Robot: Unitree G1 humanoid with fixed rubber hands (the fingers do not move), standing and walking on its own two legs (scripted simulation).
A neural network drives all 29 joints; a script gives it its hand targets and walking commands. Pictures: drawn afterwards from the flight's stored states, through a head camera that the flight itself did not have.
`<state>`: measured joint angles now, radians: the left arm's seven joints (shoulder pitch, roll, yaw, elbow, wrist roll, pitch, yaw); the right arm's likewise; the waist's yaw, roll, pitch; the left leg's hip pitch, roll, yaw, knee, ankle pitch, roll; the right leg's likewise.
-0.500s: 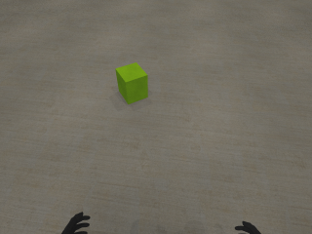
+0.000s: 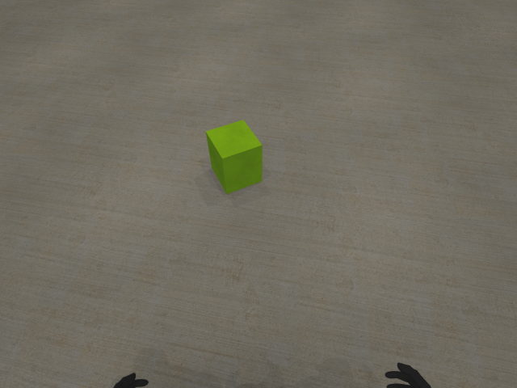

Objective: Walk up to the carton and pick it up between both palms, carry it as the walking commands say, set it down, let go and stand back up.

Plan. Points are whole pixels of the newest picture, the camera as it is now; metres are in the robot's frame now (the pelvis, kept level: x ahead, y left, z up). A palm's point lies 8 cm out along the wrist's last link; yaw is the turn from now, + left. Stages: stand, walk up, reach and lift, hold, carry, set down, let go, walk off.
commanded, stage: walk up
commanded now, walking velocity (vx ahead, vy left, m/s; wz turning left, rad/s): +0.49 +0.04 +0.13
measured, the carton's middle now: (235, 157) +1.23 +0.06 -0.64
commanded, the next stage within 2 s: none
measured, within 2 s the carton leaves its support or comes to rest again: neither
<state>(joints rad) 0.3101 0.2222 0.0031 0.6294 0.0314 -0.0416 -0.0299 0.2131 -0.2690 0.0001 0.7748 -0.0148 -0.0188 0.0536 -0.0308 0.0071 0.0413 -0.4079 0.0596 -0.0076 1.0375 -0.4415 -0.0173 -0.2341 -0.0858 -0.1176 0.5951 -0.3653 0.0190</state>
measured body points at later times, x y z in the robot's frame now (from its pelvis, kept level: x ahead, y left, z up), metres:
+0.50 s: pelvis +0.26 -0.01 -0.02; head +0.30 -0.03 +0.42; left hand +0.41 +0.23 -0.12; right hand +0.25 -0.27 -0.16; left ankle +0.08 +0.14 -0.68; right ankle +0.32 -0.10 -0.73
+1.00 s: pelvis +0.48 +0.06 -0.01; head +0.52 +0.06 +0.43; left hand +0.54 +0.30 -0.14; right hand +0.62 -0.18 -0.14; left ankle +0.56 +0.19 -0.73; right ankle +0.34 -0.08 -0.67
